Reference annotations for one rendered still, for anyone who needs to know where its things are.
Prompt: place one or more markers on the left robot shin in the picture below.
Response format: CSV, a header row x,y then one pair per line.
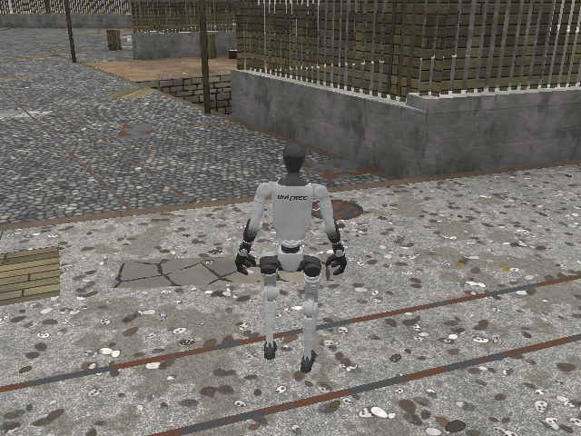
x,y
269,316

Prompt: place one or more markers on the robot right forearm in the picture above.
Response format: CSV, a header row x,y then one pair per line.
x,y
336,242

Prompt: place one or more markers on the robot left forearm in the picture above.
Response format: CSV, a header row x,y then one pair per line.
x,y
247,240

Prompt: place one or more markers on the robot right upper arm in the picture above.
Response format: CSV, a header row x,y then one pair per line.
x,y
321,192

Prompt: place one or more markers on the robot left thigh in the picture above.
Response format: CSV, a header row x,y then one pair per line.
x,y
269,268

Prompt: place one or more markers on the left robot hand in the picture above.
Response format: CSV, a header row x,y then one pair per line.
x,y
240,260

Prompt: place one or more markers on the robot left upper arm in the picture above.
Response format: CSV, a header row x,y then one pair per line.
x,y
258,206

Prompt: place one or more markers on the right robot hand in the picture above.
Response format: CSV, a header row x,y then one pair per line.
x,y
338,261

